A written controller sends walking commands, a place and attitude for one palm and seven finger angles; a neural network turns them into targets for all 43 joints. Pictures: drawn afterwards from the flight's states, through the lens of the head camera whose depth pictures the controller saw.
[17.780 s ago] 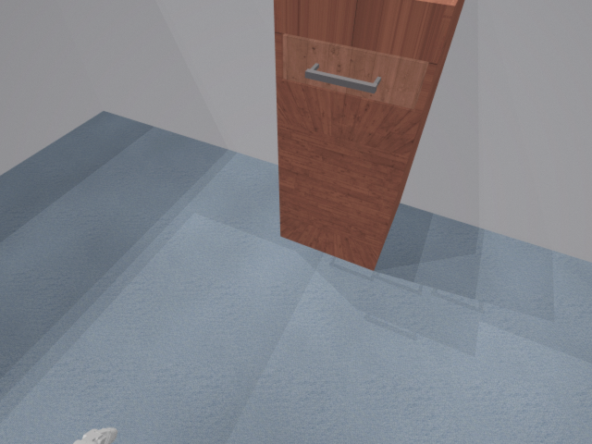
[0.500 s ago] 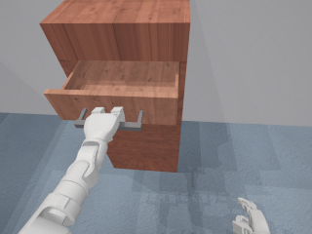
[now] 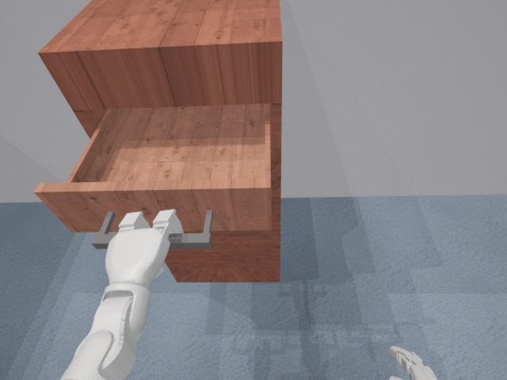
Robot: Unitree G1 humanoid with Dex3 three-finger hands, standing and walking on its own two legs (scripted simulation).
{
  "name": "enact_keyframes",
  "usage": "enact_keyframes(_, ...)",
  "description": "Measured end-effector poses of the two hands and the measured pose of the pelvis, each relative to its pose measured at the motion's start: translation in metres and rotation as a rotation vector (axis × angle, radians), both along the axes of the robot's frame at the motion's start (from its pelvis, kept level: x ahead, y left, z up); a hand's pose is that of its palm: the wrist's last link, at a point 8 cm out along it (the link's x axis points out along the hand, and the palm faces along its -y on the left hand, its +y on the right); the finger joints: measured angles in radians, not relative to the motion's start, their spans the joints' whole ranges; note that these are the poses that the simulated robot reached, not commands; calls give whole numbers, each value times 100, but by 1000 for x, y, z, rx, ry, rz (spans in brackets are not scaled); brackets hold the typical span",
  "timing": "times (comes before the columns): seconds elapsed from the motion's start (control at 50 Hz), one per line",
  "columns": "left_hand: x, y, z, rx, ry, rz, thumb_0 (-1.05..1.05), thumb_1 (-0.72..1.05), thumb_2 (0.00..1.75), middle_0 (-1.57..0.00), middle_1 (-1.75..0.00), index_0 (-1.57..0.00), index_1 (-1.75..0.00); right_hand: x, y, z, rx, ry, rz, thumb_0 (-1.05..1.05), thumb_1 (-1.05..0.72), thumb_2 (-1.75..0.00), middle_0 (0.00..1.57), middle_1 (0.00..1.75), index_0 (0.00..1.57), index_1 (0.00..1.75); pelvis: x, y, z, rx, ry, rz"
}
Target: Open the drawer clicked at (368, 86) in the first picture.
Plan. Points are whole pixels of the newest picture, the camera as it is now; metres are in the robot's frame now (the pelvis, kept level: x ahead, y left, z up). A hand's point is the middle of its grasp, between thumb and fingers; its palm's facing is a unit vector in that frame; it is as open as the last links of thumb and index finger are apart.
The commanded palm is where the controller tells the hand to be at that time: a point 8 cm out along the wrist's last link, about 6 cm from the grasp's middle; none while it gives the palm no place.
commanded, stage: pull the drawer open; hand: left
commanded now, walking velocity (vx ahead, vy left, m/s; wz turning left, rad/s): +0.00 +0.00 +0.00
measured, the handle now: (155, 229) +0.34 +0.19 +0.05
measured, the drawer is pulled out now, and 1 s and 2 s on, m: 0.22 0.30 0.30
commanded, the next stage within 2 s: open the thumb to release the handle in 0.62 s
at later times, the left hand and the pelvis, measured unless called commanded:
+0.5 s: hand (142, 321) +0.20 +0.18 +0.03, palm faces +0.03 -0.17 -0.98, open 5.8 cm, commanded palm +0.15 +0.18 +0.08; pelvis +0.00 -0.01 -0.01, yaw +0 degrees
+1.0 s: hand (132, 315) +0.21 +0.19 +0.03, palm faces +0.07 -0.15 -0.99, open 7.5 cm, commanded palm +0.18 +0.19 +0.08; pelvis -0.01 -0.01 -0.01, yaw +2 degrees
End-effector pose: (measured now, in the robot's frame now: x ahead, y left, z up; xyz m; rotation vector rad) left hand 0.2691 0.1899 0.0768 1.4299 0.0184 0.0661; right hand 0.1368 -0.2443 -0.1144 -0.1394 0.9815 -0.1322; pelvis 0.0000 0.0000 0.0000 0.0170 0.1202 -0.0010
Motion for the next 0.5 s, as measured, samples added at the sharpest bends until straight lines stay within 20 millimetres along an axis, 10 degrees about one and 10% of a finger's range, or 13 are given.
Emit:
enact_keyframes(0.28, -75, -3, 1, -16, 2, 31, 4, 75, 81, -34, -135, -42, -135, 85, 42, 29, 55, -228, 196, 1, -91, -90, 20, 30, 20, 30, -3, -5, -3, 2, -45, 26)
enact_keyframes(0.5, -90, -4, 4, -35, 15, 41, 4, 74, 77, -27, -131, -37, -130, 86, 52, 34, 104, -269, 243, 1, -91, -90, 20, 30, 20, 30, -1, -12, -6, 4, -41, 6)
